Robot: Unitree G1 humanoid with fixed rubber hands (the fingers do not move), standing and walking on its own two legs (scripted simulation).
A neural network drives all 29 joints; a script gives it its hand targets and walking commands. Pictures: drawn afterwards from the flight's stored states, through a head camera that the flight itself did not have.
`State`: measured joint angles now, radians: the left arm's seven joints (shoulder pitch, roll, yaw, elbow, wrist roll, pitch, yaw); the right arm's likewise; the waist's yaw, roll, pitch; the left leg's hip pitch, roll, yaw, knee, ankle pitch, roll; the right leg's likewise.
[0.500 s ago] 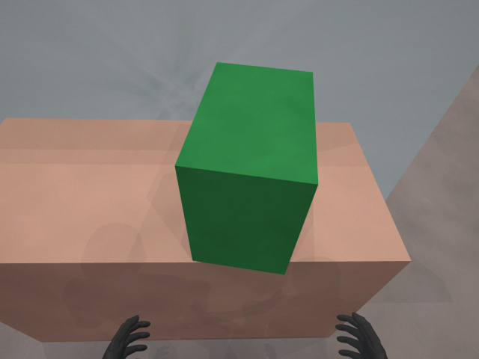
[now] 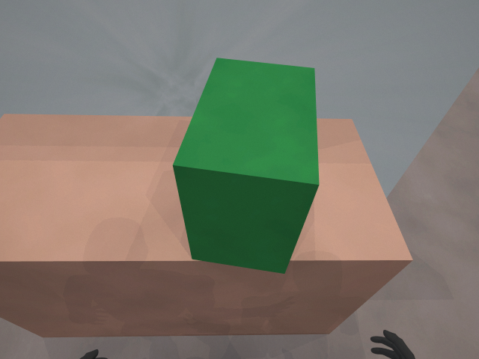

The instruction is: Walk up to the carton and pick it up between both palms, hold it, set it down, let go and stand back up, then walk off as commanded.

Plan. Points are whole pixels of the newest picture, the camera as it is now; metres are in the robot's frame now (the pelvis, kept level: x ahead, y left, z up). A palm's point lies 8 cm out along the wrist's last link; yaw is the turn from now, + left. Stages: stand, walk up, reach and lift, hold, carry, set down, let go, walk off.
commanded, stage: stand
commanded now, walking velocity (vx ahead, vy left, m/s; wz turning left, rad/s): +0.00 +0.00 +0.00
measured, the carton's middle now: (251, 167) +0.47 +0.00 +0.04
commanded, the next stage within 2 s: none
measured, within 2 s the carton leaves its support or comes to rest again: neither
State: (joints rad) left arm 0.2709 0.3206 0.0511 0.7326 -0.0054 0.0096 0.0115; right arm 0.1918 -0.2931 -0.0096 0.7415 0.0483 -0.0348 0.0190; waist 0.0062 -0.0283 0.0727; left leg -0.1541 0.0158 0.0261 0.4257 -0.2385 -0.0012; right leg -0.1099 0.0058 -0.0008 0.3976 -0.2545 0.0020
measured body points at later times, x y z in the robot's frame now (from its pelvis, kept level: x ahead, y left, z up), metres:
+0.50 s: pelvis -0.01 +0.00 +0.00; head +0.00 +0.01 +0.45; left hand +0.07 +0.29 -0.13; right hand +0.12 -0.27 -0.10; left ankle +0.00 +0.12 -0.74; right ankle -0.02 -0.12 -0.74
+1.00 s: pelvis -0.02 +0.00 +0.00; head -0.03 +0.01 +0.45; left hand +0.04 +0.29 -0.13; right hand +0.09 -0.27 -0.11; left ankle +0.00 +0.12 -0.74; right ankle -0.02 -0.12 -0.74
